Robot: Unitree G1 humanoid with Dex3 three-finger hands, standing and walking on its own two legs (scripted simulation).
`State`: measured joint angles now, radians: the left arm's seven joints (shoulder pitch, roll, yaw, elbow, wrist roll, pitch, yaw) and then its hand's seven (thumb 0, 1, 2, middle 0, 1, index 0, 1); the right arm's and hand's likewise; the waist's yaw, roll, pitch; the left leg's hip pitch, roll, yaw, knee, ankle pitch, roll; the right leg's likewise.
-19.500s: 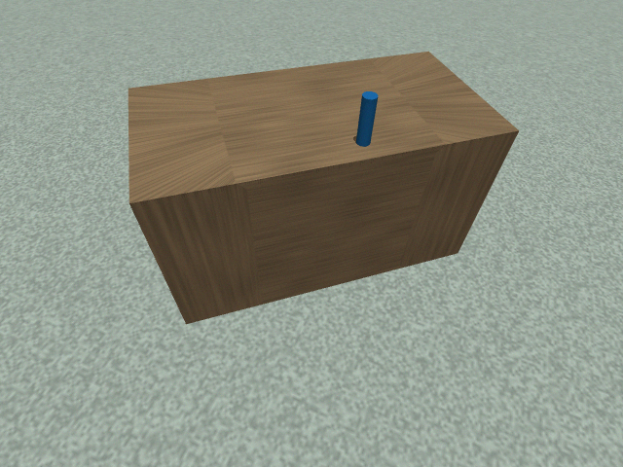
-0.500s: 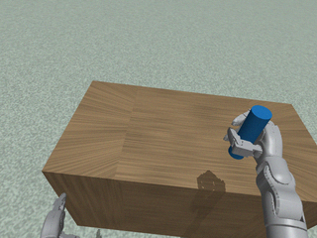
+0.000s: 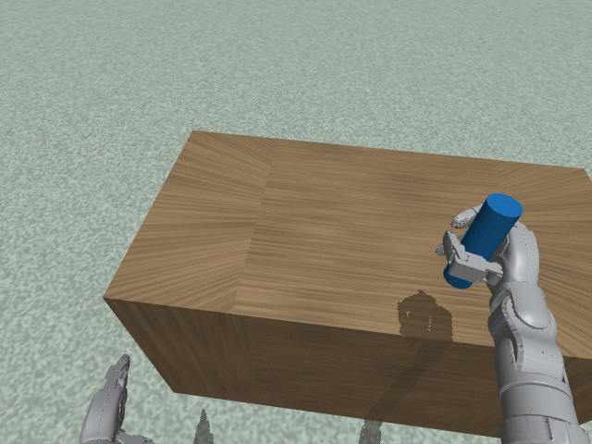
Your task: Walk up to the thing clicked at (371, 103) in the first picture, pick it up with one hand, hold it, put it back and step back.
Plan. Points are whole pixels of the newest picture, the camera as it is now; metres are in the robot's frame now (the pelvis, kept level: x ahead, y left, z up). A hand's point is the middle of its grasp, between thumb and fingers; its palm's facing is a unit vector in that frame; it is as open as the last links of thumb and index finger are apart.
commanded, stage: crouch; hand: right
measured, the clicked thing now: (478, 244) +0.37 -0.20 +0.10
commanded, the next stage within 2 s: lower in 0.66 s
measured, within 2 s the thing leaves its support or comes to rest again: rests again in 1.94 s
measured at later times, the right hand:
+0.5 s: hand (455, 247) +0.41 -0.21 +0.03, palm faces +0.12 +0.99 +0.03, open 5.1 cm
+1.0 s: hand (445, 261) +0.43 -0.21 -0.02, palm faces +0.13 +0.99 +0.03, open 5.1 cm
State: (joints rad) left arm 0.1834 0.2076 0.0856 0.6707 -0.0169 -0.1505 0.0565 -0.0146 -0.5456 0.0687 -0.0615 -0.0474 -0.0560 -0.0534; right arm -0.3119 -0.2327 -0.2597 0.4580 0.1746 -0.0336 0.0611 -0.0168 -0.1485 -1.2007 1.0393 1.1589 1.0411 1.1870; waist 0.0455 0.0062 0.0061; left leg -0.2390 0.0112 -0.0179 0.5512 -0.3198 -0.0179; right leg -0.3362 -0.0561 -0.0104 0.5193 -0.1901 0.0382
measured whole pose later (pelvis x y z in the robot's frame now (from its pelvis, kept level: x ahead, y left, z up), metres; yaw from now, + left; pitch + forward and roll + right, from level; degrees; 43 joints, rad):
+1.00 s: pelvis -0.01 -0.02 -0.05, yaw +2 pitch +15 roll +2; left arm 0.33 0.21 0.04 0.24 0.03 -0.10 0.01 -0.02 -0.54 0.07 -0.07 -0.05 -0.06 -0.06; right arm -0.55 -0.35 -0.39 0.98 0.11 -0.43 0.12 -0.02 -0.15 -1.20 1.04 1.16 1.04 1.19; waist 0.14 0.03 -0.10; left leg -0.72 -0.01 -0.03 0.94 -0.47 -0.04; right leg -0.84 -0.08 0.00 0.95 -0.36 0.02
